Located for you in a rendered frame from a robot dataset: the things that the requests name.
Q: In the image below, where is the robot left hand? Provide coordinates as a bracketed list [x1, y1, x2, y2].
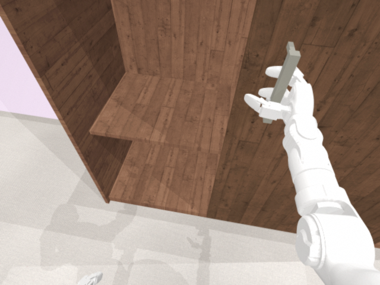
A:
[78, 271, 103, 285]

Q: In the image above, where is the right robot upper arm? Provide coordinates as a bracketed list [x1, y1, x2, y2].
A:
[295, 213, 380, 285]

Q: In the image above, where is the robot right hand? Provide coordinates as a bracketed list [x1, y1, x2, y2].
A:
[244, 66, 314, 125]

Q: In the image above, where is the wardrobe door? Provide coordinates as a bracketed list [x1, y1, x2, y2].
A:
[207, 0, 380, 244]

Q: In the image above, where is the handle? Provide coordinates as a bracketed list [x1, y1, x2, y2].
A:
[263, 42, 301, 124]

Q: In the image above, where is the robot right forearm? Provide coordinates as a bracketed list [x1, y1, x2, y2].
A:
[283, 113, 375, 263]

